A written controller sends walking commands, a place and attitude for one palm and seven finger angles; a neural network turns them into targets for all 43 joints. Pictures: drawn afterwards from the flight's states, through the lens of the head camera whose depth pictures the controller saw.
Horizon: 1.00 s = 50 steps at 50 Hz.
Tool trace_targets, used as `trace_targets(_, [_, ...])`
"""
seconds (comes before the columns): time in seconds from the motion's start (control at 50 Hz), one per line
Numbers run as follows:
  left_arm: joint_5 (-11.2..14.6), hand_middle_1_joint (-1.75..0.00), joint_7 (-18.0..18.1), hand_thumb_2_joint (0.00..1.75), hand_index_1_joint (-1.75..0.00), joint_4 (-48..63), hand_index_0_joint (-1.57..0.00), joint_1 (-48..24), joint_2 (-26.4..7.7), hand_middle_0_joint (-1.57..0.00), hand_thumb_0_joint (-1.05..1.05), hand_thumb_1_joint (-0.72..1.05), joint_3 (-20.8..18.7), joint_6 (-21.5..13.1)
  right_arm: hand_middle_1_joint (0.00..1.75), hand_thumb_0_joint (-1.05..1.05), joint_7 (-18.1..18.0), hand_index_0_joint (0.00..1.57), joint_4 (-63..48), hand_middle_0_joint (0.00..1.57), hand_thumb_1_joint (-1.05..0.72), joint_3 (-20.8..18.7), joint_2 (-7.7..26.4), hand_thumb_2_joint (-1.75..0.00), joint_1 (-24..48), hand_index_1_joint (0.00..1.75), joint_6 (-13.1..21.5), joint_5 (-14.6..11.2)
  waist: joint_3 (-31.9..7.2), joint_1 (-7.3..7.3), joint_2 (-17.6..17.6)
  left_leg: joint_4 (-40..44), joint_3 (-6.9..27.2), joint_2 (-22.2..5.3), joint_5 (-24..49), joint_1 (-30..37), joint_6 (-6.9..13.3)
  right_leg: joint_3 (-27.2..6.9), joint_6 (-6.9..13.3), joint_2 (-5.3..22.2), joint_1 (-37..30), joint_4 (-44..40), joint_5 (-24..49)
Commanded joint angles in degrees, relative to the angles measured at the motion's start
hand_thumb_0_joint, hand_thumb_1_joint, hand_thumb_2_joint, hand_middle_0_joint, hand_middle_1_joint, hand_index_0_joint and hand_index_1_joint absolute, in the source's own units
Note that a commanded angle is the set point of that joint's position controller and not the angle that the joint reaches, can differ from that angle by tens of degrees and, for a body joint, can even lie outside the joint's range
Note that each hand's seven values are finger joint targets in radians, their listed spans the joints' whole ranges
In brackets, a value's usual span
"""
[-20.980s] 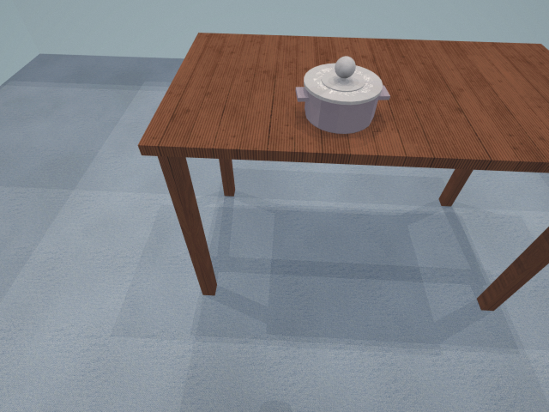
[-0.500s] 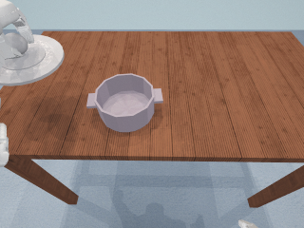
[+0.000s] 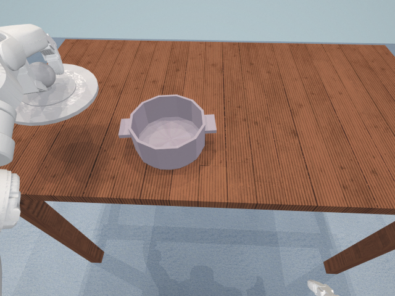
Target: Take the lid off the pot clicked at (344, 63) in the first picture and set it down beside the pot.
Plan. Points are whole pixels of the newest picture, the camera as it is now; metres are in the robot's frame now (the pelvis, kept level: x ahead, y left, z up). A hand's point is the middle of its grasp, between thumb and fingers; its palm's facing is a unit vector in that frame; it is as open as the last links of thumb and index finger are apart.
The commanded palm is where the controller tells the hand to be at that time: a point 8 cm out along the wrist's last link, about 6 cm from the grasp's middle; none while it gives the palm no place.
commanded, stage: lower the lid onto the table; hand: left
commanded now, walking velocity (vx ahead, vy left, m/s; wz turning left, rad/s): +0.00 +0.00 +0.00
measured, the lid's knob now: (41, 75) +0.48 +0.29 +0.20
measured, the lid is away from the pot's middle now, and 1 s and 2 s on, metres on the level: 0.23 0.23 0.22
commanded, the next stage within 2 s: none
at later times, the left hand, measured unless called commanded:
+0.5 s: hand (41, 91) +0.46 +0.30 +0.18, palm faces -0.36 -0.10 -0.93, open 7.9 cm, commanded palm +0.45 +0.29 +0.25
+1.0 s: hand (48, 104) +0.46 +0.30 +0.15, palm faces -0.39 -0.09 -0.91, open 7.9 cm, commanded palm +0.46 +0.29 +0.21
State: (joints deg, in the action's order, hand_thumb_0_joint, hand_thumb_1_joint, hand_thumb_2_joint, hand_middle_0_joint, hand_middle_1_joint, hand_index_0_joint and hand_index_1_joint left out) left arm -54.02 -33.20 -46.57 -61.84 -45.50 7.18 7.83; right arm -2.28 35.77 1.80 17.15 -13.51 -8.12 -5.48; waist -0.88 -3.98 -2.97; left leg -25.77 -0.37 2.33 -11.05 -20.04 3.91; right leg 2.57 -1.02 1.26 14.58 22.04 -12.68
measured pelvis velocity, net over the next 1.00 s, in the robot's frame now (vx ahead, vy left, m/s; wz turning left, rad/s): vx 0.00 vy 0.01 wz -0.01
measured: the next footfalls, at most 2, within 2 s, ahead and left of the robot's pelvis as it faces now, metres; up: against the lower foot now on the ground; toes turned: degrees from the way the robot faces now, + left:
none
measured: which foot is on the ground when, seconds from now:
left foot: down 0.00-1.00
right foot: down 0.00-1.00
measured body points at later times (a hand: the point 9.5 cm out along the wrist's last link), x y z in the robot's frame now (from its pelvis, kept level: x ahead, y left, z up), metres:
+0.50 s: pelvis +0.00 +0.00 +0.00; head +0.05 +0.00 +0.45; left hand +0.47 +0.30 +0.23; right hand +0.06 -0.28 -0.12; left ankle +0.02 +0.08 -0.74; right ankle -0.02 -0.14 -0.74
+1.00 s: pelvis +0.00 +0.01 +0.00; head +0.05 +0.02 +0.44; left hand +0.47 +0.30 +0.20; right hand +0.08 -0.26 -0.12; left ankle +0.02 +0.08 -0.74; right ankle -0.02 -0.14 -0.74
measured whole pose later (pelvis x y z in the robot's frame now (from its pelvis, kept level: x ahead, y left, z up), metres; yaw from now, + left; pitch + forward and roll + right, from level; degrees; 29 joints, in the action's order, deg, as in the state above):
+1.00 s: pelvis +0.00 +0.01 +0.00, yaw -1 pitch +8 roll -2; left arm -53.3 -29.8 -52.2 -56.6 -44.2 5.0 -0.3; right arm -2.1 36.1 0.8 16.6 -15.3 -9.0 -4.7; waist -1.9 -5.4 -1.9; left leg -27.5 -1.0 2.6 -12.1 -23.0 4.9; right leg 1.9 -1.3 1.5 17.0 22.3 -12.7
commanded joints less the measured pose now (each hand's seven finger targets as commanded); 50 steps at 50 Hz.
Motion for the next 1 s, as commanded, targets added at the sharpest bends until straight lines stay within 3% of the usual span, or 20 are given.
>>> trace_targets(0.0, [-0.4, -1.00, 3.5, 1.09, -0.98, 8.1, -0.86, -28.8, -17.5, -0.93, 0.00, 0.57, -6.7, -0.5, 0.30, 0.00, -0.4, 0.20, -5.7, 0.20, -0.90, -3.4, 9.1, -0.90, -0.1, 0.30, 1.7, 0.0, -21.4, -1.18, -2.5, 0.2, 2.9, -0.3, 18.2, 17.0, 1.3, 0.8, 4.0, -3.4, -0.2, -1.5, 13.7])
trace_targets(0.02, [-1.1, -1.00, 3.5, 1.09, -0.98, 7.1, -0.86, -28.6, -18.7, -0.93, 0.00, 0.57, -7.5, -0.8, 0.30, 0.00, -0.5, 0.20, -5.6, 0.20, -0.90, -3.1, 8.6, -0.90, -0.3, 0.30, 1.4, 0.1, -21.7, -0.71, 0.4, 0.9, 2.6, -0.3, 15.5, 15.7, 1.2, 0.7, 3.6, -3.6, -1.6, -1.2, 13.0])
trace_targets(0.1, [-0.1, -1.00, 3.7, 1.09, -0.98, 7.5, -0.86, -31.9, -16.9, -0.93, 0.00, 0.57, -5.1, -1.8, 0.30, 0.00, -0.8, 0.20, -5.4, 0.20, -0.90, -3.4, 9.2, -0.90, -0.2, 0.30, 1.5, 0.0, -21.7, -1.48, -3.5, 0.9, 2.3, -0.2, 14.1, 16.3, 1.5, 0.5, 3.9, -3.2, -0.6, -1.8, 12.5])
trace_targets(0.14, [-1.3, -1.00, 4.0, 1.09, -0.98, 7.8, -0.86, -33.3, -19.4, -0.93, 0.00, 0.57, -7.1, -2.6, 0.30, 0.00, -1.1, 0.20, -5.2, 0.20, -0.90, -3.4, 8.8, -0.90, -0.5, 0.30, 1.7, 0.2, -23.3, -1.17, -3.4, 0.7, 2.2, -0.1, 13.6, 16.7, 1.7, 0.2, 3.7, -3.5, -1.6, -1.5, 12.5])
trace_targets(0.2, [-0.2, -1.00, 4.1, 1.09, -0.98, 7.0, -0.86, -32.3, -16.6, -0.93, 0.00, 0.57, -5.3, -3.6, 0.30, 0.00, -1.3, 0.20, -4.8, 0.20, -0.90, -3.8, 9.2, -0.90, -1.4, 0.30, 1.9, 0.1, -22.8, -1.79, -4.0, 0.6, 2.8, -0.5, 16.0, 18.0, 1.6, 0.7, 3.9, -3.4, 0.2, -1.8, 12.6])
trace_targets(0.28, [-0.6, -1.00, 4.2, 1.09, -0.98, 4.4, -0.86, -31.7, -17.4, -0.93, 0.00, 0.57, -6.0, -4.2, 0.30, 0.00, -1.3, 0.20, -4.0, 0.20, -0.90, -3.7, 9.0, -0.90, -2.0, 0.30, 1.9, 0.1, -21.6, -1.65, -2.9, 0.8, 2.4, -0.2, 13.3, 16.6, 1.6, 0.7, 3.7, -3.6, 0.3, -1.6, 11.7])
trace_targets(0.34, [-0.5, -1.00, 4.7, 1.09, -0.98, 9.0, -0.86, -31.5, -18.8, -0.93, 0.00, 0.57, -7.9, -5.0, 0.30, 0.00, -1.0, 0.20, -4.6, 0.20, -0.90, -4.2, 9.1, -0.90, -2.4, 0.30, 2.0, 0.5, -25.3, -1.35, -4.7, -0.3, 3.3, -0.5, 20.1, 19.8, 1.6, 0.5, 3.8, -3.8, -0.1, -1.2, 14.2])
trace_targets(0.42, [-0.2, -1.00, 4.5, 1.09, -0.98, 3.5, -0.86, -27.6, -18.7, -0.93, 0.00, 0.57, -7.8, -5.3, 0.30, 0.00, -0.8, 0.20, -4.1, 0.20, -0.90, -4.0, 9.4, -0.90, -3.0, 0.30, 1.3, 0.4, -21.3, -1.39, -1.8, 0.1, 2.7, -0.5, 18.0, 15.8, 1.4, 0.7, 3.6, -3.8, -0.1, -1.2, 14.4])
trace_targets(0.46, [-0.4, -1.00, 4.8, 1.09, -0.98, 8.7, -0.86, -30.5, -19.4, -0.93, 0.00, 0.57, -8.2, -5.7, 0.30, 0.00, -0.7, 0.20, -4.9, 0.20, -0.90, -4.4, 9.3, -0.90, -2.4, 0.30, 1.3, 0.5, -25.2, -1.39, -4.3, -0.3, 2.9, -0.5, 20.0, 18.8, 1.6, 0.4, 3.7, -3.7, -0.2, -1.0, 15.0])
trace_targets(0.5, [0.1, -1.00, 5.3, 1.09, -0.98, 9.9, -0.86, -28.1, -19.1, -0.93, 0.00, 0.57, -8.7, -6.0, 0.30, 0.00, -0.5, 0.20, -5.1, 0.20, -0.90, -4.7, 9.5, -0.90, -2.8, 0.30, 1.5, 0.5, -25.7, -1.61, -6.6, -1.3, 3.6, -0.9, 25.1, 21.0, 1.4, 0.5, 3.9, -3.7, 1.7, -1.2, 15.4])
trace_targets(0.56, [0.1, -1.00, 4.9, 1.09, -0.98, 3.2, -0.86, -24.4, -18.9, -0.93, 0.00, 0.57, -9.0, -5.9, 0.30, 0.00, -0.6, 0.20, -4.5, 0.20, -0.90, -4.2, 9.4, -0.90, -3.2, 0.30, 0.9, 0.4, -22.0, -1.50, -1.9, -0.6, 2.9, -0.5, 19.0, 16.6, 1.4, 0.8, 3.5, -4.0, 1.3, -1.0, 13.8])
trace_targets(0.58, [0.3, -1.00, 4.8, 1.09, -0.98, 2.9, -0.86, -25.2, -18.0, -0.93, 0.00, 0.57, -7.9, -5.9, 0.30, 0.00, -0.6, 0.20, -4.6, 0.20, -0.90, -4.2, 9.4, -0.90, -3.0, 0.30, 0.8, 0.3, -21.3, -1.58, -2.3, -0.3, 2.6, -0.4, 17.2, 15.9, 1.4, 0.8, 3.5, -3.9, 1.5, -1.2, 13.3])
trace_targets(0.6, [0.8, -1.00, 4.9, 1.09, -0.98, 5.8, -0.86, -27.5, -16.9, -0.93, 0.00, 0.57, -6.5, -6.2, 0.30, 0.00, -0.5, 0.20, -4.7, 0.20, -0.90, -4.5, 9.8, -0.90, -2.7, 0.30, 0.8, 0.2, -22.4, -1.97, -4.1, -0.4, 2.8, -0.8, 18.8, 17.3, 1.3, 0.8, 3.8, -3.5, 2.1, -1.3, 13.7])
trace_targets(0.62, [-0.1, -1.00, 5.5, 1.09, -0.98, 11.0, -0.86, -30.5, -20.5, -0.93, 0.00, 0.57, -9.2, -6.5, 0.30, 0.00, -0.4, 0.20, -5.0, 0.20, -0.90, -4.7, 9.5, -0.90, -3.2, 0.30, 0.8, 0.6, -26.8, -1.37, -5.2, -0.5, 3.5, -0.9, 20.7, 19.8, 1.3, 0.5, 3.7, -3.9, 0.7, -0.8, 13.9])
trace_targets(0.64, [-0.5, -1.00, 5.7, 1.09, -0.98, 11.2, -0.86, -30.1, -19.6, -0.93, 0.00, 0.57, -8.9, -6.7, 0.30, 0.00, -0.6, 0.20, -5.4, 0.20, -0.90, -4.7, 9.2, -0.90, -2.8, 0.30, 1.0, 0.6, -27.8, -1.58, -7.1, -1.3, 3.7, -0.7, 24.1, 21.7, 1.4, 0.4, 3.8, -4.0, 1.8, -0.6, 14.6])
trace_targets(0.7, [0.8, -1.00, 5.5, 1.09, -0.98, 7.4, -0.86, -26.3, -16.4, -0.93, 0.00, 0.57, -7.4, -6.8, 0.30, 0.00, -0.6, 0.20, -4.6, 0.20, -0.90, -4.8, 9.5, -0.90, -3.7, 0.30, 1.1, 0.5, -24.6, -2.15, -5.6, -1.5, 4.2, -1.1, 24.8, 21.2, 1.1, 0.9, 3.7, -4.0, 4.5, -1.3, 13.8])
trace_targets(0.8, [1.1, -1.00, 5.7, 1.09, -0.98, 6.8, -0.86, -26.6, -14.9, -0.93, 0.00, 0.57, -6.1, -7.1, 0.30, 0.00, -0.3, 0.20, -4.4, 0.20, -0.90, -4.8, 9.6, -0.90, -3.5, 0.30, 0.8, 0.5, -23.6, -2.33, -4.5, -1.2, 4.2, -1.0, 21.9, 20.0, 0.8, 1.0, 3.8, -3.9, 5.0, -1.0, 12.5])
trace_targets(0.86, [0.3, -1.00, 6.1, 1.09, -0.98, 5.4, -0.86, -26.0, -18.6, -0.93, 0.00, 0.57, -9.1, -7.6, 0.30, 0.00, -0.5, 0.20, -4.4, 0.20, -0.90, -4.5, 9.4, -0.90, -3.6, 0.30, 0.7, 0.8, -24.9, -1.63, -2.9, -1.3, 3.7, -0.5, 20.4, 18.5, 1.1, 0.7, 3.6, -4.2, 2.6, -0.5, 13.6])
trace_targets(0.94, [0.3, -1.00, 6.4, 1.09, -0.98, 8.3, -0.86, -26.3, -16.7, -0.93, 0.00, 0.57, -7.9, -8.4, 0.30, 0.00, -0.3, 0.20, -4.9, 0.20, -0.90, -4.7, 9.0, -0.90, -3.1, 0.30, 0.6, 0.9, -25.9, -1.67, -5.2, -1.6, 4.2, -0.9, 23.4, 20.6, 0.9, 0.8, 3.6, -4.0, 3.9, -0.4, 13.6])
trace_targets(0.98, [0.7, -1.00, 6.3, 1.09, -0.98, 6.4, -0.86, -24.5, -15.5, -0.93, 0.00, 0.57, -7.5, -8.3, 0.30, 0.00, -0.2, 0.20, -4.7, 0.20, -0.90, -4.7, 9.0, -0.90, -3.4, 0.30, 0.5, 0.8, -23.9, -1.76, -4.9, -1.6, 4.4, -1.0, 22.3, 20.2, 0.7, 1.0, 3.6, -4.2, 5.3, -0.5, 12.2])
